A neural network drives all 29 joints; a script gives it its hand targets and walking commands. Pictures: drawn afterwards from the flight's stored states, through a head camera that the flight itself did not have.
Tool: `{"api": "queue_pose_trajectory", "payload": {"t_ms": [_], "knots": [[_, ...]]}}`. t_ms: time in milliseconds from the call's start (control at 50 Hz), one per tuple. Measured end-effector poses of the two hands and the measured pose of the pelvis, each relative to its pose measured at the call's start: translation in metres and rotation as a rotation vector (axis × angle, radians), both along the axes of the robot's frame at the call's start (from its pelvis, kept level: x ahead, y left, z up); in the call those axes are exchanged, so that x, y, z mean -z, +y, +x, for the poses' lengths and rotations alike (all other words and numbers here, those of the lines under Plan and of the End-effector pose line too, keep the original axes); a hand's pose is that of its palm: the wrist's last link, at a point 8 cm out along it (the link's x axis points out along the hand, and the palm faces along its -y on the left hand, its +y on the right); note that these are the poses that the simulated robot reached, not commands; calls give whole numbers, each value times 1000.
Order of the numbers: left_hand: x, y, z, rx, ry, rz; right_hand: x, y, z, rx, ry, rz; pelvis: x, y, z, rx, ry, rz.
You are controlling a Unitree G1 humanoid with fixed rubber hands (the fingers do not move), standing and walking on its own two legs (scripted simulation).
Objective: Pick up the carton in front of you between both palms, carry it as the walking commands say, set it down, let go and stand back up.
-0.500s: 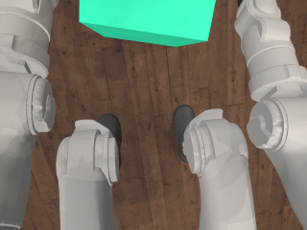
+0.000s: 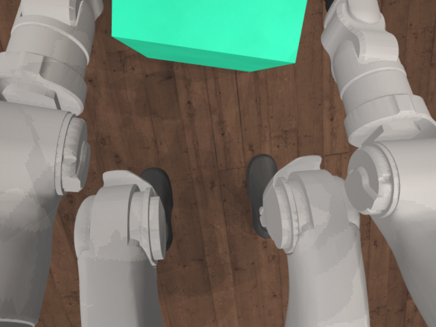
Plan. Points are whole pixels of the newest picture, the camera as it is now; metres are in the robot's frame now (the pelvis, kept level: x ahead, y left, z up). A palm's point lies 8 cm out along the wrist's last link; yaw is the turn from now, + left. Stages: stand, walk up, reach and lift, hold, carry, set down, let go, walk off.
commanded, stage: reach and lift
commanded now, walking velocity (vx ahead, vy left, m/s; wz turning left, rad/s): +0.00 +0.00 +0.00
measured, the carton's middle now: out of the picture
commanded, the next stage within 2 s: none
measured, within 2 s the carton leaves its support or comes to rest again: leaves its support in 0.36 s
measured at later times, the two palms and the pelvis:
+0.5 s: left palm out of the picture +0.57 +0.14 -0.14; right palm out of the picture +0.54 -0.16 -0.13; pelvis +0.01 +0.00 +0.00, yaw +1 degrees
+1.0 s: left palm out of the picture +0.51 +0.15 +0.06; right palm out of the picture +0.49 -0.15 +0.06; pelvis -0.01 -0.01 +0.12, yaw +3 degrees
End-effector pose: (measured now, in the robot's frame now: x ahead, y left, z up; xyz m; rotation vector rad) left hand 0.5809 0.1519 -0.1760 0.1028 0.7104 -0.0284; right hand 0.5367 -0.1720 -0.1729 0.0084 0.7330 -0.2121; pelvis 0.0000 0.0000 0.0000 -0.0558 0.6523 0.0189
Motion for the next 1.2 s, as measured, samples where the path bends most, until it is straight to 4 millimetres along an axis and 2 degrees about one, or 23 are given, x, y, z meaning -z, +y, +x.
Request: {"api": "queue_pose_trajectory", "payload": {"t_ms": [60, 300, 380, 440, 500, 580, 660, 740, 960, 1200], "knots": [[-1, -8, 1, 4, 3, 2, 0, 13, 2, -13, -1, 13, -2, 1, -2, -2, -8, -1], [-3, -13, 2, 20, 43, -13, -4, 11, 10, -24, 38, 20, 4, 5, 7, -10, 5, -2], [-4, -13, -4, 1, 37, -20, -12, 11, 10, -11, 28, 22, 5, 5, 11, -9, 26, 1], [-14, -14, -9, -20, 19, -25, -25, 13, 7, 19, 5, 14, 3, 5, 13, -11, 41, 3], [-38, -12, -14, -38, -9, -33, -44, 16, 2, 37, -28, 26, -2, 2, 12, -14, 56, 8], [-85, -7, -22, -71, -41, -45, -84, 21, -7, 30, -64, 44, -15, -1, 9, -20, 70, 15], [-131, -3, -35, -97, -35, -53, -125, 24, -18, 23, -59, 53, -37, -4, 4, -28, 82, 16], [-165, -3, -48, -100, -13, -43, -157, 24, -31, 15, -35, 47, -61, -5, -2, -33, 95, 16], [-224, -6, -65, -115, -26, -43, -219, 21, -42, -1, -47, 38, -108, -5, -7, -25, 110, 26], [-290, 1, -87, -155, -27, -59, -288, 27, -54, -26, -49, 37, -164, -5, 15, -27, 73, 31]]}}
